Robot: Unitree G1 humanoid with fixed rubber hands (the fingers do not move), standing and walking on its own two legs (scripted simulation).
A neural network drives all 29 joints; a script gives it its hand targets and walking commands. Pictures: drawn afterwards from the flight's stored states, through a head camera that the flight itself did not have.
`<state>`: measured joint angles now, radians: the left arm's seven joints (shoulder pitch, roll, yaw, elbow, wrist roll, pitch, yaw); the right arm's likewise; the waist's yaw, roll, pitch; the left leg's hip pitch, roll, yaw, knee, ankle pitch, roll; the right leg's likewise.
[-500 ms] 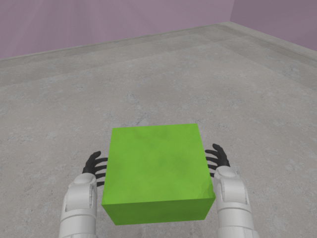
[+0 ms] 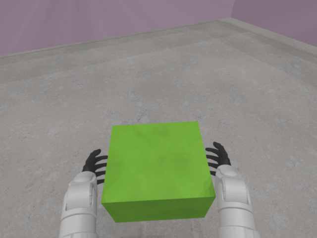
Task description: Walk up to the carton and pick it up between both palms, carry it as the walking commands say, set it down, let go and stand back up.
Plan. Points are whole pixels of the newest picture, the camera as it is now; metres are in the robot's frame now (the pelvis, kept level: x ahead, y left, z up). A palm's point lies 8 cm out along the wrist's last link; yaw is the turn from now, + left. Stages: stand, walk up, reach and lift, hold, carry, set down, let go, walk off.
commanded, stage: hold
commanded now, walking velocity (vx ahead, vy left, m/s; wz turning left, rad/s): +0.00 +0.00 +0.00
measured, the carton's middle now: (157, 170) +0.33 +0.00 -0.03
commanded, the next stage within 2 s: carry in 0.52 s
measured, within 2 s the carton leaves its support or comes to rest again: neither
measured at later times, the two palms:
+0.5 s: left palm (89, 178) +0.27 +0.17 +0.03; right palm (223, 171) +0.28 -0.17 +0.04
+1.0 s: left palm (66, 145) +0.33 +0.24 +0.09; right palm (191, 127) +0.39 -0.10 +0.10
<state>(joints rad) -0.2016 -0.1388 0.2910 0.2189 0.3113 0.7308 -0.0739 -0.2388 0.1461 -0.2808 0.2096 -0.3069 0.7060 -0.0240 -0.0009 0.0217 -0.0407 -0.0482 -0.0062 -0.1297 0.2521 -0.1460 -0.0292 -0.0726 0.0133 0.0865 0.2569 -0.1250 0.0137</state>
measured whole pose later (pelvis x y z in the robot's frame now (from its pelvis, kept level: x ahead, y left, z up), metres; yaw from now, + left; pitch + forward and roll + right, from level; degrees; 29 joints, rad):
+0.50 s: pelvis +0.00 +0.00 +0.00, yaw +0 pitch -4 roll +0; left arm -0.17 -0.13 0.28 0.19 0.30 0.73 -0.06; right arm -0.20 0.14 -0.26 0.17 -0.30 0.71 0.04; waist -0.01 0.02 -0.04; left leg -0.03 0.00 -0.13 0.25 -0.15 -0.03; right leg -0.05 0.02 0.08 0.24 -0.13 0.01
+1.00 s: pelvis +0.10 +0.03 -0.01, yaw +9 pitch +5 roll -1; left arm -0.11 -0.13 0.17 -0.29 0.11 1.11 0.12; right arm -0.16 0.13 -0.15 -0.27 -0.15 1.06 -0.15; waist -0.02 0.04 -0.20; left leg -0.18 -0.05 -0.08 0.42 -0.32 0.05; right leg -0.37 -0.01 -0.13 0.47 -0.29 0.07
